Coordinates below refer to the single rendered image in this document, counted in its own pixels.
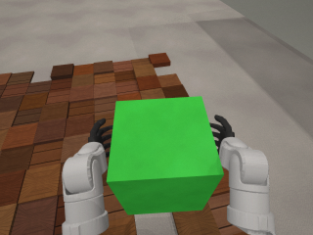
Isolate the right robot forearm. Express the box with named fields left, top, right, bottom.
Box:
left=219, top=137, right=277, bottom=235

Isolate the left robot forearm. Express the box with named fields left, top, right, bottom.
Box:
left=62, top=142, right=110, bottom=235

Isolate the robot right hand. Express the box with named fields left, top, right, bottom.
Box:
left=209, top=115, right=235, bottom=156

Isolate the robot left hand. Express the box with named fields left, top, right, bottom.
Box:
left=88, top=118, right=113, bottom=158

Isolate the carton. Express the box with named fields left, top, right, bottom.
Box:
left=107, top=96, right=224, bottom=215

